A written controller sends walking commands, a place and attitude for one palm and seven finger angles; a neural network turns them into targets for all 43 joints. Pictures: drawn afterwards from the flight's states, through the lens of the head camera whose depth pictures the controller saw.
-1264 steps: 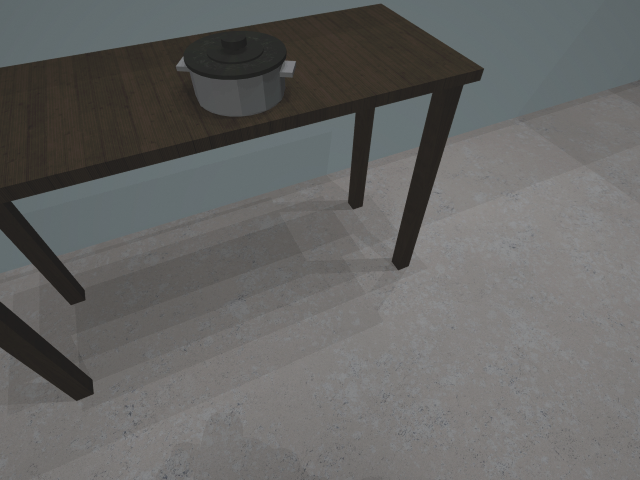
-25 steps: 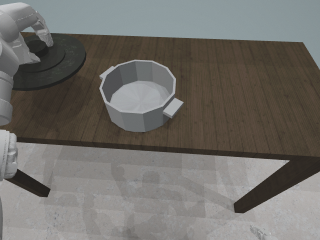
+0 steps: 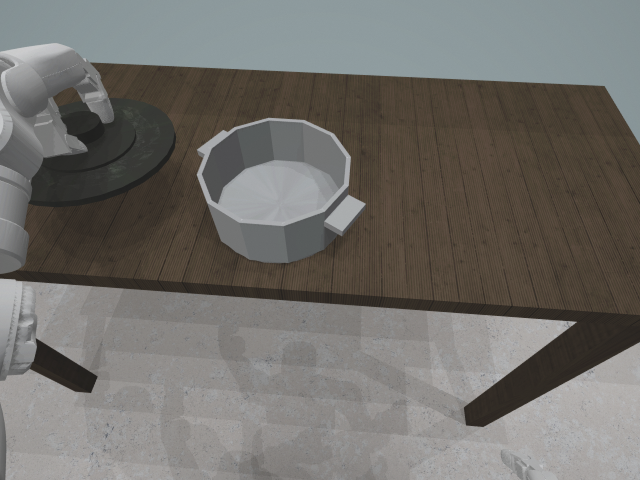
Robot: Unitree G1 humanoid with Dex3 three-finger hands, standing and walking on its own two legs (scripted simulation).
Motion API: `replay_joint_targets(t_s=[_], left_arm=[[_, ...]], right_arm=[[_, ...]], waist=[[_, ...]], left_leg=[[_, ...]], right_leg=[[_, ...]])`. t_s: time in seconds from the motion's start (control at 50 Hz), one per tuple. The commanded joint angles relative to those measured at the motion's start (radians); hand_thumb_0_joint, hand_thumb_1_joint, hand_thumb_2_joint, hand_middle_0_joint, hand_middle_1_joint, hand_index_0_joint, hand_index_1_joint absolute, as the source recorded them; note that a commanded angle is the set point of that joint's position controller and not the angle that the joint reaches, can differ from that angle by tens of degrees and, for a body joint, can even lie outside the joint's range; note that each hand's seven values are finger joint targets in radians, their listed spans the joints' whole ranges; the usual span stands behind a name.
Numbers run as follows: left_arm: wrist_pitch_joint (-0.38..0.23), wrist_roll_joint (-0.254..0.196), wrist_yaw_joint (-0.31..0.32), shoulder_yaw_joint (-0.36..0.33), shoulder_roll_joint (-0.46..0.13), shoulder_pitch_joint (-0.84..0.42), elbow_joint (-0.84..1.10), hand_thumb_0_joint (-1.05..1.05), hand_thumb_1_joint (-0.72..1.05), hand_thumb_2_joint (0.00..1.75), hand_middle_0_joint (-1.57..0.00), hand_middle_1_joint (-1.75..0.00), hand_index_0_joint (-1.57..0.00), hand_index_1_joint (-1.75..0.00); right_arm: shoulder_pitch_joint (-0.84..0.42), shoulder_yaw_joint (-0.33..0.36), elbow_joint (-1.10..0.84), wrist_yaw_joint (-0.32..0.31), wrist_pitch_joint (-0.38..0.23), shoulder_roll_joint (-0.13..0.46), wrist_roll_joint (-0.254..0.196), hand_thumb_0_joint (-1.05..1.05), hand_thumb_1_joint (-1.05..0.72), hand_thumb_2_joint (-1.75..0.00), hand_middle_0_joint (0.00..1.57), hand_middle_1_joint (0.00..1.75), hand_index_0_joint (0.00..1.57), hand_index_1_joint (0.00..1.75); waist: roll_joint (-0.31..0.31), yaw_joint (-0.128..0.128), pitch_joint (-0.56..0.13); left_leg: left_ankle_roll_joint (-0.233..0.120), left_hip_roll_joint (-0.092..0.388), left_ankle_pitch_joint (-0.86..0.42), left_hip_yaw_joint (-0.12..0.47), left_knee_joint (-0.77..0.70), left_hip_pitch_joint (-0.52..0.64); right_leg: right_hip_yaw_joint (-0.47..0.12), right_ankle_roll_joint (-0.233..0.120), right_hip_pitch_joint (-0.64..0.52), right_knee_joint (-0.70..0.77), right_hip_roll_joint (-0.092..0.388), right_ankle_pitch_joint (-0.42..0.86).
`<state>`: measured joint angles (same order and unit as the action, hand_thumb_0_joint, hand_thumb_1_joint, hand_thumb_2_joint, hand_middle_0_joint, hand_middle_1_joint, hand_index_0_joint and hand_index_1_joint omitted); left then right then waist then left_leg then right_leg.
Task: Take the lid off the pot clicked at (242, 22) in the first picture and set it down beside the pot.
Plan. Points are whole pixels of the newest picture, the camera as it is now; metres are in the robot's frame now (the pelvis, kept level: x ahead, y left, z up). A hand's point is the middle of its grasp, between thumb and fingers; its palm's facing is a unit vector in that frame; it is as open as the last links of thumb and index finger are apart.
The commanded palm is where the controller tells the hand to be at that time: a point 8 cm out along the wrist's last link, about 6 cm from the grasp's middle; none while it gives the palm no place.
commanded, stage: lower the lid onto the table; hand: left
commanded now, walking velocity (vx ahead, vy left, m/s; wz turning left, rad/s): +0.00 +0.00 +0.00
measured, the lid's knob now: (79, 128) +0.48 +0.29 +0.17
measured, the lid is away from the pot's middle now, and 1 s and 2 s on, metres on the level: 0.23 0.24 0.24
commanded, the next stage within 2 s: open the fingers wide in 1.46 s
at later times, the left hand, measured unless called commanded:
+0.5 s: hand (73, 147) +0.46 +0.29 +0.17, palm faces -0.36 -0.12 -0.93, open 8.2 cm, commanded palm +0.45 +0.29 +0.24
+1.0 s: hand (80, 171) +0.45 +0.30 +0.13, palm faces -0.43 -0.12 -0.89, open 8.2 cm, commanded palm +0.46 +0.30 +0.21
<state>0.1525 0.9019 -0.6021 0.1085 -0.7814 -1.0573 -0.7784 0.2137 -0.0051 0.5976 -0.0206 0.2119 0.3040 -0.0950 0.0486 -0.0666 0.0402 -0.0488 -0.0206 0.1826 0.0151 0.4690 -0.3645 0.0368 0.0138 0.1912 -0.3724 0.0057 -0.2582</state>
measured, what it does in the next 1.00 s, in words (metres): stands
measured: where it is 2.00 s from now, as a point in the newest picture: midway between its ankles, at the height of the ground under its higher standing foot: outside the picture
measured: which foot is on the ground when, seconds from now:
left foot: down 0.00-1.00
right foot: down 0.00-1.00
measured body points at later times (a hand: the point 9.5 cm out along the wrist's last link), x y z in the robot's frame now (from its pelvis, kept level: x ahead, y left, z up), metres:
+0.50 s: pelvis +0.00 +0.01 +0.00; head +0.06 +0.00 +0.44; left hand +0.47 +0.29 +0.22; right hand +0.08 -0.27 -0.12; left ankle +0.03 +0.09 -0.74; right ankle -0.05 -0.13 -0.74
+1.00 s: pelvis +0.00 +0.01 +0.00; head +0.06 +0.02 +0.44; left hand +0.47 +0.30 +0.18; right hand +0.07 -0.27 -0.12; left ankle +0.03 +0.09 -0.74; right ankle -0.05 -0.13 -0.74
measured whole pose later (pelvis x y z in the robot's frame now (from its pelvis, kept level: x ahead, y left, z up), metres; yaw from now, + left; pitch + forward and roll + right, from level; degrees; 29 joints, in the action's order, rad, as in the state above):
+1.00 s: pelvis +0.00 +0.01 +0.00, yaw -1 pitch +6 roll -2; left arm 0.02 0.90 -0.53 0.10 -0.77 -0.99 -0.91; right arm 0.25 0.00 0.63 -0.03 0.20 0.30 -0.08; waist 0.03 -0.09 0.02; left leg -0.06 -0.02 0.21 0.00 0.52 -0.43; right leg 0.02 0.02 0.25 -0.41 0.01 -0.27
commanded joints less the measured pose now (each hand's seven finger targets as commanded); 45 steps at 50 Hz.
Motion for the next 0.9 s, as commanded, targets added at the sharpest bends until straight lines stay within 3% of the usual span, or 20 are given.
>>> replay_joint_targets(t_s=[0.0,0.04,0.1,0.14,0.2,0.24,0.28,0.34,0.38,0.42,0.5,0.54,0.6,0.62,0.64,0.7,0.72,0.74,0.8,0.88], left_arm=[[-0.018,0.000,0.072,-0.111,-0.310,-0.586,0.220,0.00,0.54,1.14,-0.90,-1.00,-0.83,-0.91],[-0.025,0.015,0.075,-0.144,-0.348,-0.593,0.232,0.00,0.54,1.14,-0.90,-1.00,-0.83,-0.91],[-0.031,0.000,0.073,-0.098,-0.301,-0.559,0.155,0.00,0.54,1.14,-0.90,-1.00,-0.83,-0.91],[-0.043,0.019,0.083,-0.167,-0.385,-0.583,0.199,0.00,0.54,1.14,-0.90,-1.00,-0.83,-0.91],[-0.050,0.001,0.083,-0.111,-0.319,-0.574,0.194,0.00,0.54,1.14,-0.90,-1.00,-0.83,-0.91],[-0.055,0.010,0.088,-0.145,-0.347,-0.587,0.230,0.00,0.54,1.14,-0.90,-1.00,-0.83,-0.91],[-0.054,0.005,0.087,-0.120,-0.309,-0.565,0.203,0.00,0.54,1.14,-0.90,-1.00,-0.83,-0.91],[-0.066,0.013,0.095,-0.185,-0.385,-0.539,0.234,0.00,0.54,1.14,-0.90,-1.00,-0.83,-0.91],[-0.066,0.003,0.092,-0.145,-0.327,-0.531,0.230,0.00,0.54,1.14,-0.90,-1.00,-0.83,-0.91],[-0.071,0.003,0.098,-0.175,-0.369,-0.522,0.248,0.00,0.54,1.14,-0.90,-1.00,-0.83,-0.91],[-0.073,-0.012,0.098,-0.135,-0.312,-0.485,0.246,0.00,0.54,1.14,-0.90,-1.00,-0.83,-0.91],[-0.075,0.003,0.106,-0.164,-0.346,-0.495,0.232,0.00,0.54,1.14,-0.90,-1.00,-0.83,-0.91],[-0.074,-0.013,0.102,-0.099,-0.275,-0.511,0.180,0.00,0.54,1.14,-0.90,-1.00,-0.83,-0.91],[-0.079,0.000,0.110,-0.153,-0.345,-0.536,0.205,0.00,0.54,1.14,-0.90,-1.00,-0.83,-0.91],[-0.084,0.008,0.113,-0.162,-0.360,-0.516,0.154,0.00,0.54,1.14,-0.90,-1.00,-0.83,-0.91],[-0.096,-0.004,0.111,-0.106,-0.306,-0.547,0.146,0.00,0.54,1.14,-0.90,-1.00,-0.83,-0.91],[-0.102,0.008,0.119,-0.153,-0.363,-0.555,0.171,0.00,0.54,1.14,-0.90,-1.00,-0.83,-0.91],[-0.110,0.013,0.122,-0.157,-0.364,-0.543,0.140,0.00,0.54,1.14,-0.90,-1.00,-0.83,-0.91],[-0.115,-0.009,0.113,-0.069,-0.264,-0.549,0.108,0.00,0.54,1.14,-0.90,-1.00,-0.83,-0.91],[-0.132,0.008,0.127,-0.142,-0.344,-0.530,0.126,0.00,0.54,1.14,-0.90,-1.00,-0.83,-0.91]], right_arm=[[0.005,0.061,-0.091,-0.007,-0.034,0.163,0.008,0.00,-0.90,-0.90,0.20,0.30,0.20,0.30],[-0.002,0.060,-0.097,-0.005,-0.031,0.161,0.008,0.00,-0.90,-0.90,0.20,0.30,0.20,0.30],[0.009,0.060,-0.083,-0.007,-0.028,0.166,0.007,0.00,-0.90,-0.90,0.20,0.30,0.20,0.30],[0.004,0.059,-0.093,-0.005,-0.026,0.166,0.009,0.00,-0.90,-0.90,0.20,0.30,0.20,0.30],[0.010,0.063,-0.085,-0.008,-0.027,0.166,0.009,0.00,-0.90,-0.90,0.20,0.30,0.20,0.30],[0.008,0.064,-0.090,-0.005,-0.028,0.164,0.011,0.00,-0.90,-0.90,0.20,0.30,0.20,0.30],[0.012,0.062,-0.083,-0.005,-0.028,0.161,0.011,0.00,-0.90,-0.90,0.20,0.30,0.20,0.30],[0.013,0.066,-0.096,-0.002,-0.027,0.167,0.014,0.00,-0.90,-0.90,0.20,0.30,0.20,0.30],[0.015,0.068,-0.092,-0.001,-0.024,0.162,0.013,0.00,-0.90,-0.90,0.20,0.30,0.20,0.30],[0.024,0.069,-0.092,0.005,-0.020,0.169,0.015,0.00,-0.90,-0.90,0.20,0.30,0.20,0.30],[0.017,0.074,-0.095,0.006,-0.017,0.170,0.014,0.00,-0.90,-0.90,0.20,0.30,0.20,0.30],[0.012,0.068,-0.097,0.005,-0.015,0.166,0.013,0.00,-0.90,-0.90,0.20,0.30,0.20,0.30],[0.017,0.071,-0.081,-0.002,-0.017,0.168,0.012,0.00,-0.90,-0.90,0.20,0.30,0.20,0.30],[0.027,0.069,-0.081,-0.004,-0.016,0.170,0.015,0.00,-0.90,-0.90,0.20,0.30,0.20,0.30],[0.019,0.063,-0.082,-0.008,-0.019,0.168,0.014,0.00,-0.90,-0.90,0.20,0.30,0.20,0.30],[0.025,0.066,-0.070,-0.014,-0.026,0.170,0.014,0.00,-0.90,-0.90,0.20,0.30,0.20,0.30],[0.029,0.065,-0.073,-0.012,-0.026,0.169,0.018,0.00,-0.90,-0.90,0.20,0.30,0.20,0.30],[0.026,0.061,-0.073,-0.015,-0.029,0.168,0.018,0.00,-0.90,-0.90,0.20,0.30,0.20,0.30],[0.032,0.066,-0.061,-0.017,-0.029,0.167,0.014,0.00,-0.90,-0.90,0.20,0.30,0.20,0.30],[0.040,0.064,-0.064,-0.016,-0.034,0.169,0.018,0.00,-0.90,-0.90,0.20,0.30,0.20,0.30]], waist=[[0.074,-0.024,-0.480],[0.070,-0.015,-0.491],[0.064,-0.028,-0.446],[0.066,-0.013,-0.492],[0.092,-0.029,-0.486],[0.103,-0.021,-0.513],[0.101,-0.027,-0.484],[0.079,-0.015,-0.525],[0.077,-0.023,-0.509],[0.091,-0.018,-0.514],[0.101,-0.028,-0.504],[0.092,-0.024,-0.501],[0.077,-0.039,-0.466],[0.061,-0.026,-0.503],[0.054,-0.027,-0.492],[0.080,-0.039,-0.486],[0.089,-0.027,-0.509],[0.088,-0.027,-0.500],[0.099,-0.046,-0.457],[0.102,-0.032,-0.518]], left_leg=[[-0.048,-0.033,-0.343,0.021,0.017,0.398],[-0.049,-0.036,-0.330,0.020,0.011,0.395],[-0.045,-0.036,-0.291,0.010,0.010,0.354],[-0.048,-0.038,-0.288,0.013,0.011,0.369],[-0.046,-0.029,-0.338,0.016,0.019,0.392],[-0.047,-0.032,-0.350,0.025,0.019,0.412],[-0.044,-0.030,-0.347,0.031,0.018,0.407],[-0.048,-0.033,-0.345,0.024,0.025,0.396],[-0.047,-0.031,-0.377,0.029,0.026,0.403],[-0.042,-0.027,-0.371,0.032,0.022,0.401],[-0.039,-0.021,-0.387,0.031,0.032,0.409],[-0.040,-0.028,-0.340,0.036,0.029,0.399],[-0.041,-0.026,-0.276,0.025,0.026,0.374],[-0.042,-0.029,-0.252,0.026,0.019,0.376],[-0.043,-0.035,-0.245,0.021,0.025,0.357],[-0.042,-0.028,-0.270,0.017,0.029,0.369],[-0.041,-0.031,-0.242,0.020,0.026,0.370],[-0.042,-0.034,-0.252,0.019,0.033,0.362],[-0.037,-0.022,-0.240,0.021,0.026,0.362],[-0.039,-0.028,-0.295,0.027,0.044,0.380]], right_leg=[[0.019,-0.062,0.035,0.014,-0.079,0.346],[0.018,-0.060,0.020,0.011,-0.083,0.346],[0.022,-0.063,0.036,0.014,-0.077,0.333],[0.015,-0.061,0.008,0.007,-0.082,0.339],[0.019,-0.062,0.041,0.008,-0.080,0.339],[0.017,-0.061,0.037,0.003,-0.088,0.337],[0.024,-0.061,0.065,0.006,-0.090,0.320],[0.013,-0.060,0.025,0.000,-0.086,0.343],[0.020,-0.058,0.047,-0.003,-0.088,0.352],[0.021,-0.059,0.046,0.000,-0.090,0.329],[0.021,-0.064,0.076,-0.003,-0.085,0.320],[0.023,-0.063,0.076,-0.004,-0.093,0.300],[0.025,-0.065,0.100,0.003,-0.086,0.275],[0.021,-0.061,0.066,0.001,-0.091,0.276],[0.018,-0.063,0.062,-0.006,-0.091,0.287],[0.021,-0.064,0.086,-0.007,-0.084,0.296],[0.017,-0.061,0.070,-0.008,-0.089,0.282],[0.017,-0.064,0.069,-0.016,-0.090,0.295],[0.027,-0.065,0.120,-0.010,-0.085,0.261],[0.016,-0.063,0.092,-0.026,-0.090,0.303]])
